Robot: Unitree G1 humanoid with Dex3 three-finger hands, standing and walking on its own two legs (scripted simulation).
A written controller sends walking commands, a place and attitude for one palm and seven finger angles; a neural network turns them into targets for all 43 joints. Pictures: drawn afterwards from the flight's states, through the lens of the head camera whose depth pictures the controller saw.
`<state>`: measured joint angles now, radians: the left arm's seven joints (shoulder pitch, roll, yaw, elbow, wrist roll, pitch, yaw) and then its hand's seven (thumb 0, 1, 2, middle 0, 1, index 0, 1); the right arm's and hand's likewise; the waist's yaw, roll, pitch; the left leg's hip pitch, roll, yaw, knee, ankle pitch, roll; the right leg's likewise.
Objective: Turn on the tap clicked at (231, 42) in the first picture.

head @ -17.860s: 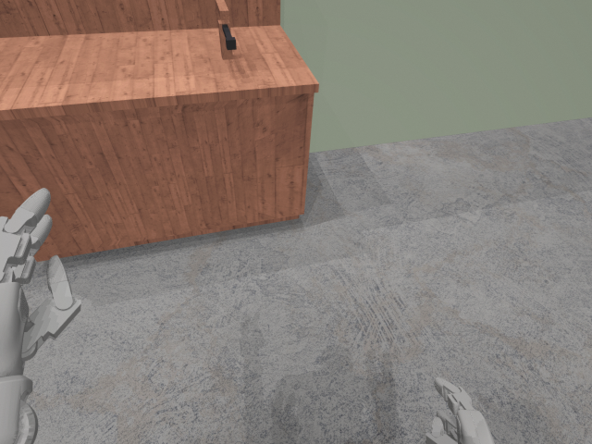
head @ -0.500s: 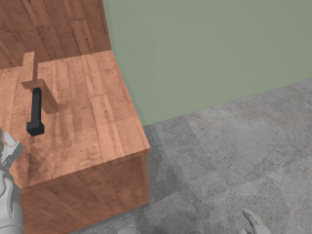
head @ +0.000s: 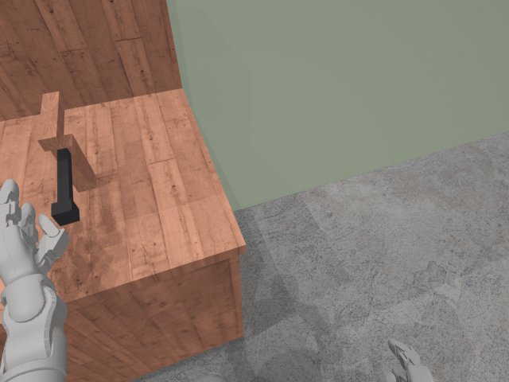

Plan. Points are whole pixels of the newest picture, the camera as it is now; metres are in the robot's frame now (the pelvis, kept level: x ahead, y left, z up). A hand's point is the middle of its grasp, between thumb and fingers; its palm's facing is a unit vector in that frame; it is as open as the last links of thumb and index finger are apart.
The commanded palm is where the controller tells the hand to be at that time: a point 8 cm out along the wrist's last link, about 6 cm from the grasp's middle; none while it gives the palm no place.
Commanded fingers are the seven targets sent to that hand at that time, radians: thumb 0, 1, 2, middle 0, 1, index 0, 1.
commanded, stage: push the lever round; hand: left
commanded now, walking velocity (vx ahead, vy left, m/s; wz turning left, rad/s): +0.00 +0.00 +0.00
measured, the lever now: (65, 212) +0.33 +0.32 +0.09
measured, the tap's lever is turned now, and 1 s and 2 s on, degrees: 2 21 50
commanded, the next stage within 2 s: none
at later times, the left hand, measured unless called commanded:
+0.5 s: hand (78, 231) +0.30 +0.29 +0.08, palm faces +0.65 -0.76 -0.06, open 7.6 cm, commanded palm +0.26 +0.31 +0.08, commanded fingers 0.00 0.90 0.90 -0.15 -0.15 -0.15 -0.15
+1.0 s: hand (107, 219) +0.33 +0.26 +0.08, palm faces +0.71 -0.70 -0.04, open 7.6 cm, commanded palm +0.29 +0.28 +0.08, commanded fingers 0.00 0.90 0.90 -0.15 -0.15 -0.15 -0.15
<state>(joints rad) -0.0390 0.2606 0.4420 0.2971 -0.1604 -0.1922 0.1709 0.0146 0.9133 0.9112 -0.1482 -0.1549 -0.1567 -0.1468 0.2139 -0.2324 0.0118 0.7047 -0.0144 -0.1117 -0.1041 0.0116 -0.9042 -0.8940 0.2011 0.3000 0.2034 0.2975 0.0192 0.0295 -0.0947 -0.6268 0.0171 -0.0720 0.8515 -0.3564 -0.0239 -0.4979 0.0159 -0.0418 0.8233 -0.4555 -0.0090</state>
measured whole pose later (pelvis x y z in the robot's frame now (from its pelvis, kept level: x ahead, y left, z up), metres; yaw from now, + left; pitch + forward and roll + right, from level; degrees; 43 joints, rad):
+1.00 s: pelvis +0.00 +0.00 +0.00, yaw +1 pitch +7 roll -2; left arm -0.17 0.12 0.28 0.32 -0.03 -0.14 0.50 -0.01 0.92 0.92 -0.15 -0.15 -0.15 -0.15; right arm 0.16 -0.22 0.01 0.73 -0.05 -0.04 -0.09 0.01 -0.90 -0.89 0.20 0.30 0.20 0.30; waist 0.02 0.03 -0.10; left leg -0.63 0.00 -0.09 0.86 -0.35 -0.03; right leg -0.50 0.01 -0.06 0.83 -0.46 -0.01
